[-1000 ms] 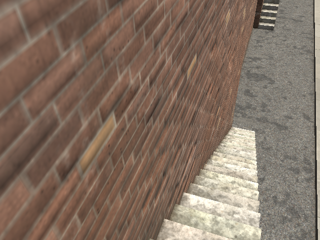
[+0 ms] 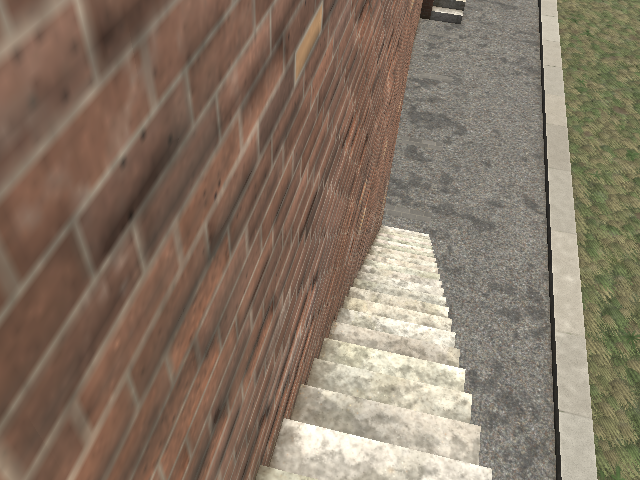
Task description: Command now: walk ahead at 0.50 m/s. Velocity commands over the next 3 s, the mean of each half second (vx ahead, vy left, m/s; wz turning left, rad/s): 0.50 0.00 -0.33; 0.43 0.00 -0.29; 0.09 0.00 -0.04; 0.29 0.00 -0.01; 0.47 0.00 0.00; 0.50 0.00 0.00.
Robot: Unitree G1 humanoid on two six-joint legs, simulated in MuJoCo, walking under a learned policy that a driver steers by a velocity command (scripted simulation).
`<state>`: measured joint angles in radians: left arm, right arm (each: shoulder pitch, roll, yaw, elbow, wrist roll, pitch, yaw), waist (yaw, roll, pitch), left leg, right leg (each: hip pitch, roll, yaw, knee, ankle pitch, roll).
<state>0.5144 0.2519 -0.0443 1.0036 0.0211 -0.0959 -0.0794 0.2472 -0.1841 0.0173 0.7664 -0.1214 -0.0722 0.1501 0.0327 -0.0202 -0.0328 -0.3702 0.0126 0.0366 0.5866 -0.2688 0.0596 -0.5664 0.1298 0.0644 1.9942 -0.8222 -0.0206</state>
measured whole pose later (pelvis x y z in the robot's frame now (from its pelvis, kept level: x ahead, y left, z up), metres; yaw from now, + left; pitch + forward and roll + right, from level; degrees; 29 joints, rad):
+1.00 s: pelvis +0.49 -0.16 -0.38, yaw -16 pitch +1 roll -1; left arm 0.40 0.30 -0.04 0.95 0.03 -0.12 -0.04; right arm 0.33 -0.27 0.00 0.89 -0.12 -0.08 0.15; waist 0.01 0.05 -0.03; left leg -0.29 -0.03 0.02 0.46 -0.15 0.08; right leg -0.52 0.12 0.00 1.88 -0.85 -0.04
